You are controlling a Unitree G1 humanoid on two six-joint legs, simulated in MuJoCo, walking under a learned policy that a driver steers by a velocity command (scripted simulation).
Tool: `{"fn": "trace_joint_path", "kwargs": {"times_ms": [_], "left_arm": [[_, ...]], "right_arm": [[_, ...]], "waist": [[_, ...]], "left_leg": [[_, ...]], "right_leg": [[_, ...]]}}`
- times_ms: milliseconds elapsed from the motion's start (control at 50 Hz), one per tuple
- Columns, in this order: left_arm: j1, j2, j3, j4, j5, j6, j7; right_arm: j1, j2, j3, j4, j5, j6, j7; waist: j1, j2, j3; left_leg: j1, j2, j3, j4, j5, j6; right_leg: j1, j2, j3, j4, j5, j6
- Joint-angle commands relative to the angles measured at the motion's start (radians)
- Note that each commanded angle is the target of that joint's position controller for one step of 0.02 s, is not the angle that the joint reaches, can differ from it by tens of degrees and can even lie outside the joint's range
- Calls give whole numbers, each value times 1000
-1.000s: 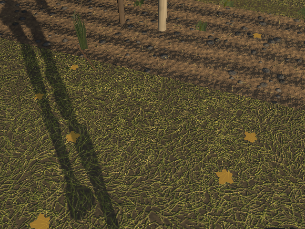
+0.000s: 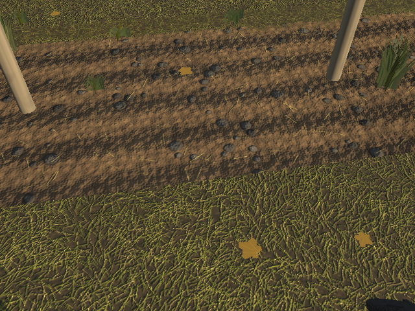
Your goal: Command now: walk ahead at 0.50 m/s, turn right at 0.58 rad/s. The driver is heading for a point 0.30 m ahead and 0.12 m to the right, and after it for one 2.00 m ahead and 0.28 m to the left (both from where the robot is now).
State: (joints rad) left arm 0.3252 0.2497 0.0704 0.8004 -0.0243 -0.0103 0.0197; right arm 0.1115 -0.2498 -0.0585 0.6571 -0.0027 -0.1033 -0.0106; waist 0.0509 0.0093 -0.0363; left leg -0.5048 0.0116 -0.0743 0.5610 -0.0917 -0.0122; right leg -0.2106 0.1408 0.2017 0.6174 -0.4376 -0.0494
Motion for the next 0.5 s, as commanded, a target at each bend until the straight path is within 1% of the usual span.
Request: {"fn": "trace_joint_path", "kwargs": {"times_ms": [20, 40, 60, 80, 100, 120, 140, 160, 200, 220, 240, 260, 280, 300, 320, 340, 360, 400, 420, 440, 460, 480, 500], "left_arm": [[54, 17, -3, -83, -4, -14, -2], [56, 69, -1, -101, -11, -20, -1], [7, 138, 22, -97, -5, -20, -5], [-59, 145, 29, -110, -3, -14, -6], [-78, 141, 30, -117, -1, -10, -7], [-73, 133, 35, -119, -5, -3, -11], [-56, 120, 36, -118, -10, 7, -14], [-51, 110, 36, -121, -8, 16, -15], [-86, 98, 33, -142, 4, 25, -12], [-105, 90, 31, -151, 7, 26, -11], [-128, 80, 27, -158, 7, 24, -12], [-146, 76, 26, -162, 8, 21, -14], [-162, 72, 22, -164, 11, 18, -17], [-188, 58, 17, -172, 19, 9, -25], [-220, 45, 14, -181, 20, 4, -31], [-239, 45, 14, -189, 18, 4, -37], [-244, 45, 14, -194, 16, 2, -46], [-259, 62, 21, -213, 10, 8, -59], [-244, 74, 29, -221, 13, 16, -61], [-197, 91, 39, -218, 13, 26, -62], [-113, 108, 52, -201, 16, 30, -61], [-2, 157, 74, -175, 18, 29, -50], [37, 244, 82, -174, 24, 21, -28]], "right_arm": [[295, -222, -80, -12, -24, -13, -4], [373, -224, -85, 9, -11, -4, 4], [330, -164, -66, -10, 4, -1, 4], [279, -151, -61, -18, 0, 9, 2], [219, -135, -55, -25, -7, 16, 1], [177, -111, -46, -30, -10, 19, 1], [148, -98, -43, -29, -11, 18, 4], [137, -92, -43, -25, -6, 15, 8], [138, -113, -52, 0, -5, 2, 13], [148, -123, -56, 15, -5, 0, 12], [161, -130, -60, 29, -7, -1, 11], [154, -136, -62, 38, -10, 0, 10], [136, -147, -64, 46, -8, 6, 5], [121, -158, -66, 57, -6, 13, -3], [123, -169, -69, 69, -2, 24, -15], [129, -177, -70, 79, 2, 33, -22], [138, -184, -72, 90, 1, 43, -25], [134, -193, -75, 96, 18, 59, -26], [132, -206, -80, 97, 26, 65, -26], [102, -213, -82, 89, 41, 67, -24], [83, -210, -80, 88, 55, 67, -21], [103, -183, -67, 100, 53, 57, -13], [150, -82, -31, 81, -14, 54, -4]], "waist": [[-122, 179, -154], [-146, 345, -195], [-154, 214, -77], [-144, 131, 5], [-122, 102, 38], [-96, 109, 46], [-73, 124, 49], [-66, 122, 46], [-65, 104, 61], [-69, 90, 55], [-75, 73, 50], [-74, 62, 57], [-73, 61, 61], [-77, 61, 58], [-88, 85, 46], [-95, 90, 38], [-96, 95, 16], [-92, 97, 15], [-78, 107, 1], [-46, 122, -20], [7, 105, -55], [62, 57, -105], [21, -206, -185]], "left_leg": [[648, 281, -367, -109, -201, 189], [709, 411, -705, -225, -454, 261], [641, 388, -653, -255, -543, 233], [545, 348, -520, -258, -472, 199], [455, 311, -401, -271, -351, 186], [396, 281, -311, -292, -259, 176], [346, 259, -241, -312, -218, 167], [322, 248, -194, -339, -189, 170], [319, 250, -112, -378, -106, 187], [342, 260, -85, -384, -55, 194], [375, 269, -59, -385, -14, 199], [393, 268, -16, -374, 87, 195], [392, 252, 49, -361, 200, 183], [383, 231, 114, -336, 320, 170], [383, 219, 162, -317, 400, 160], [386, 215, 191, -297, 431, 154], [387, 225, 204, -264, 479, 162], [426, 245, 215, -214, 493, 157], [433, 246, 227, -161, 559, 151], [441, 253, 225, -88, 659, 145], [421, 234, 234, 39, 698, 128], [330, 183, 247, 228, 547, 84], [46, 85, 244, 579, -320, 22]], "right_leg": [[-425, -25, 30, 320, -49, -33], [-586, -42, -39, 574, -179, -1], [-668, -91, -28, 663, -110, 8], [-671, -124, -54, 692, -26, 17], [-636, -151, -62, 660, 43, 22], [-593, -182, -60, 623, 85, 28], [-543, -206, -73, 592, 103, 33], [-517, -217, -87, 571, 118, 38], [-527, -234, -89, 497, 185, 44], [-543, -239, -82, 454, 217, 48], [-562, -241, -80, 410, 250, 48], [-566, -240, -82, 352, 289, 51], [-536, -238, -100, 271, 342, 52], [-488, -228, -136, 187, 410, 53], [-445, -217, -177, 150, 453, 56], [-410, -204, -203, 113, 470, 57], [-363, -196, -223, 126, 473, 56], [-343, -183, -239, 80, 398, 36], [-294, -160, -265, 82, 343, 26], [-237, -136, -274, 60, 286, 5], [-110, -105, -282, -33, 317, -25], [94, -92, -251, -158, 510, -68], [376, -354, 63, -122, 1045, -166]]}}
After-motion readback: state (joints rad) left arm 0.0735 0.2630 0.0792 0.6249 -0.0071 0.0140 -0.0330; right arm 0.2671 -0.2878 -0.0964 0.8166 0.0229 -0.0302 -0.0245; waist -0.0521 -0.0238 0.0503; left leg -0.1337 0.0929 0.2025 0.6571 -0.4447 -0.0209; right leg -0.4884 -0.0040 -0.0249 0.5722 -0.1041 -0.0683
